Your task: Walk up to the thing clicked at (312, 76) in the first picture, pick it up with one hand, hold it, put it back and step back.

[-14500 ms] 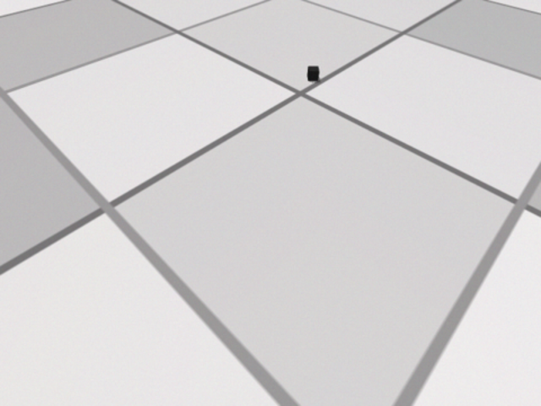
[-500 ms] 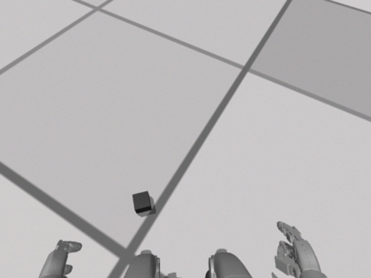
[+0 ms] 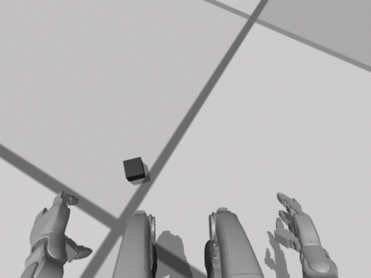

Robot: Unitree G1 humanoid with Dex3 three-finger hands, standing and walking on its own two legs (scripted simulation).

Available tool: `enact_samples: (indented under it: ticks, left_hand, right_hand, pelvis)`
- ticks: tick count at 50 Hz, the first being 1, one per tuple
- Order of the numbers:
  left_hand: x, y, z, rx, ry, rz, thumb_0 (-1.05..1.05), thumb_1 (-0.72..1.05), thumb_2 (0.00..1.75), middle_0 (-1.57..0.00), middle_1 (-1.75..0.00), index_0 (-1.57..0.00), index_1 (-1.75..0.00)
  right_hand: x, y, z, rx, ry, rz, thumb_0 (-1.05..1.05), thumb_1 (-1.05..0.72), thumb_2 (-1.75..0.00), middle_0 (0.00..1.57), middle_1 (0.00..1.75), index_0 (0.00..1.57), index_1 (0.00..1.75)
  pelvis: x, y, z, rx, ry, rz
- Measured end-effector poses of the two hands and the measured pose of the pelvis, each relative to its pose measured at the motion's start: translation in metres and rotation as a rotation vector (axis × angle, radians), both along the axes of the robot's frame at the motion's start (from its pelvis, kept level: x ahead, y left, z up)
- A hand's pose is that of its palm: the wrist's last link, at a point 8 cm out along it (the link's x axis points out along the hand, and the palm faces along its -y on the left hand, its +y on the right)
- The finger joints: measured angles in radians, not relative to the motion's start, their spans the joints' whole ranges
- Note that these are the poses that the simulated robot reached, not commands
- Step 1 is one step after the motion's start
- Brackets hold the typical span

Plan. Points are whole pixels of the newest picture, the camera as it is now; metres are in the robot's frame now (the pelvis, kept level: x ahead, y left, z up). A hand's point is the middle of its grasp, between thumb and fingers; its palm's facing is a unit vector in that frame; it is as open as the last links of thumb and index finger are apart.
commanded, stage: rise first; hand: left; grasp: from above
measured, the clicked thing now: (134, 169) +0.48 +0.19 -0.55
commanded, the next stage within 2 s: none
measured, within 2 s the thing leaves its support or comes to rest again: neither
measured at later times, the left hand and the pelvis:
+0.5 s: hand (97, 186) +0.35 +0.27 -0.30, palm faces -0.44 -0.14 -0.89, open 13.8 cm; pelvis -0.06 +0.00 -0.16, yaw -3 degrees
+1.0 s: hand (110, 175) +0.41 +0.25 -0.38, palm faces -0.41 -0.09 -0.91, open 13.9 cm; pelvis -0.06 +0.00 -0.22, yaw -4 degrees
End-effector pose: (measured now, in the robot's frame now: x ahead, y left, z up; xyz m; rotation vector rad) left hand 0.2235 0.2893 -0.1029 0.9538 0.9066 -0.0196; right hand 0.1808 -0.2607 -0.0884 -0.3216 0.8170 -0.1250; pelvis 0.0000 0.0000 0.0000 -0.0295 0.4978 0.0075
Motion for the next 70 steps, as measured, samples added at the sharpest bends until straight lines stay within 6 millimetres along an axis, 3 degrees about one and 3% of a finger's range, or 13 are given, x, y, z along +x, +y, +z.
enact_samples:
  ticks: [6, 12, 19, 26, 32, 39, 53, 70]
  left_hand:
    - [0.037, -0.004, -0.049, 0.13, -0.07, -0.13, 0.0, -0.49, 0.96, -0.07, -1.06, -0.07, -1.06]
    - [0.076, -0.007, -0.086, 0.229, -0.107, -0.237, 0.0, -0.48, 0.97, -0.06, -1.06, -0.07, -1.06]
    - [0.118, -0.017, -0.115, 0.295, -0.151, -0.36, 0.0, -0.47, 0.98, -0.06, -1.08, -0.08, -1.08]
    - [0.139, -0.021, -0.147, 0.347, -0.145, -0.466, 0.0, -0.46, 0.97, -0.06, -1.09, -0.08, -1.08]
    - [0.148, -0.026, -0.176, 0.364, -0.156, -0.539, 0.0, -0.47, 0.97, -0.07, -1.07, -0.09, -1.05]
    - [0.163, -0.03, -0.2, 0.393, -0.199, -0.538, 0.0, -0.49, 0.98, -0.08, -1.04, -0.1, -1.02]
    - [0.196, -0.044, -0.226, 0.39, -0.158, -0.451, 0.0, -0.49, 0.96, -0.08, -1.05, -0.1, -1.03]
    - [0.215, -0.05, -0.256, 0.372, -0.169, -0.452, 0.0, -0.51, 0.97, -0.08, -1.05, -0.1, -1.03]
  right_hand:
    - [-0.024, -0.009, -0.069, 0.007, 0.093, -0.019, 0.01, -0.84, -0.88, 0.2, 0.3, 0.2, 0.3]
    - [-0.066, -0.012, -0.132, 0.021, 0.205, -0.042, 0.01, -0.84, -0.88, 0.2, 0.3, 0.2, 0.3]
    - [-0.124, -0.013, -0.174, 0.018, 0.332, -0.099, 0.01, -0.84, -0.88, 0.2, 0.3, 0.2, 0.3]
    - [-0.171, -0.015, -0.188, -0.013, 0.44, -0.149, 0.01, -0.84, -0.88, 0.2, 0.3, 0.2, 0.3]
    - [-0.192, -0.016, -0.195, -0.041, 0.509, -0.166, 0.01, -0.85, -0.88, 0.2, 0.3, 0.2, 0.3]
    - [-0.198, -0.013, -0.212, -0.049, 0.54, -0.151, 0.01, -0.87, -0.89, 0.2, 0.3, 0.2, 0.3]
    - [-0.207, -0.002, -0.244, 0.016, 0.575, -0.124, 0.0, -0.89, -0.89, 0.2, 0.3, 0.2, 0.3]
    - [-0.227, -0.009, -0.254, 0.022, 0.675, -0.123, 0.0, -0.9, -0.89, 0.2, 0.3, 0.2, 0.3]
  pelvis:
    - [-0.02, -0.003, -0.052, 0.0, 0.064, -0.005]
    - [-0.041, -0.006, -0.099, -0.002, 0.089, -0.01]
    - [-0.056, -0.005, -0.137, -0.014, 0.088, -0.022]
    - [-0.06, 0.0, -0.161, -0.033, 0.092, -0.027]
    - [-0.06, 0.005, -0.179, -0.048, 0.101, -0.027]
    - [-0.06, 0.007, -0.199, -0.054, 0.108, -0.028]
    - [-0.056, 0.003, -0.223, -0.052, 0.118, -0.044]
    - [-0.05, 0.0, -0.243, -0.058, 0.12, -0.059]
